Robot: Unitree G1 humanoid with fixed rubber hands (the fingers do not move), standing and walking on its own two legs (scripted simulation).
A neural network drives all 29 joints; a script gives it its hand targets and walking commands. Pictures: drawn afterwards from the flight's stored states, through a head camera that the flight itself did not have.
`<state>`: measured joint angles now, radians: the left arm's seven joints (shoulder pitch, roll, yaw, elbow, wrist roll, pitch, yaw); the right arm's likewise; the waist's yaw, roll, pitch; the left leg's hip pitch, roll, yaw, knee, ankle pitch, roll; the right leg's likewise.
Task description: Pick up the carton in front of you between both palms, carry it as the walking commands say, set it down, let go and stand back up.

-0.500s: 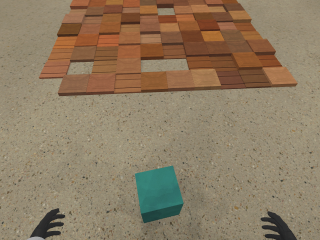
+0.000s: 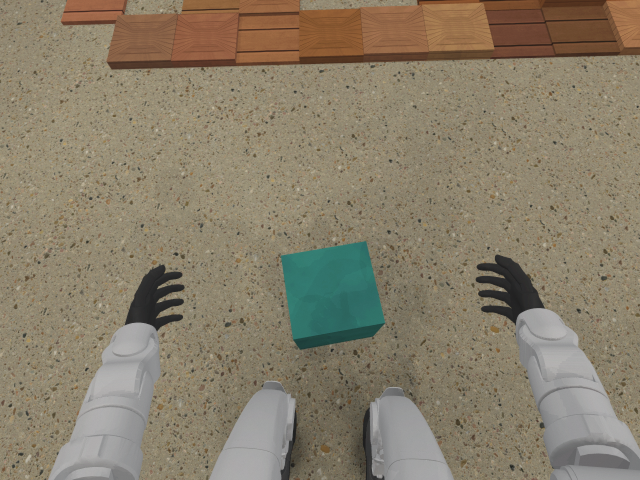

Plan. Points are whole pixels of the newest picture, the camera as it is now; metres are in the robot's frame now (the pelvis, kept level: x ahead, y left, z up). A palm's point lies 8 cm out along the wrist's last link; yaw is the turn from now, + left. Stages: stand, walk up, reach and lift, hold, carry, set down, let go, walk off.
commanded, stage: reach and lift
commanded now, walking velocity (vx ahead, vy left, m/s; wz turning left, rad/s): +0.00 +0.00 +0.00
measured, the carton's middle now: (330, 299) +0.42 +0.01 -0.58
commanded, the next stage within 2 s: none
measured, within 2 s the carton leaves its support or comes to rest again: neither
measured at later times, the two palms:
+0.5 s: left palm (212, 254) +0.40 +0.21 -0.15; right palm (450, 214) +0.48 -0.17 -0.15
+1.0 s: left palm (239, 292) +0.39 +0.21 -0.38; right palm (416, 268) +0.46 -0.17 -0.39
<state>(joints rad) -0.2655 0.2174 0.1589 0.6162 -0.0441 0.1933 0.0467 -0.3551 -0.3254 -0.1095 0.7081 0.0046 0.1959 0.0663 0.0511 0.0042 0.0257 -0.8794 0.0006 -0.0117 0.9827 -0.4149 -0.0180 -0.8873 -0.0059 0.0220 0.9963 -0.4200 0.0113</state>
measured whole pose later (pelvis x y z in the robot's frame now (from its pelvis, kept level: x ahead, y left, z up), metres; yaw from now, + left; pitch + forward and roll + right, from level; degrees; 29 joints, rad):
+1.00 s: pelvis -0.07 -0.01 -0.23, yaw +3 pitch +50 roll +4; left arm -1.00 0.14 0.29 0.80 -0.13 0.04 0.14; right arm -1.18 -0.39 -0.08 0.97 0.08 0.07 -0.03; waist 0.08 0.00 -0.01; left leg -2.13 -0.04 -0.02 1.76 -0.51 -0.06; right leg -2.16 0.03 0.07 1.80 -0.52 0.02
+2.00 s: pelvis -0.09 -0.01 -0.33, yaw +3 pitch +39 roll +3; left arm -1.39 0.18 0.18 1.14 -0.23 -0.02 0.21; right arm -1.51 -0.37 0.08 1.27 0.19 0.01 -0.09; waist 0.06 0.04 0.31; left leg -2.28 -0.06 -0.03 2.11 -0.52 -0.08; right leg -2.29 0.02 0.06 2.16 -0.55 0.02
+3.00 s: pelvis -0.07 +0.00 -0.17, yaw +0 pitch +40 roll +1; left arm -0.83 -0.08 0.47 0.60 0.15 0.33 0.10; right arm -0.89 -0.02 -0.33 0.71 -0.17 0.34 -0.05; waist 0.04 0.01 -0.21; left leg -1.83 -0.10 -0.10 1.63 -0.50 -0.07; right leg -1.84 0.11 0.10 1.64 -0.50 0.05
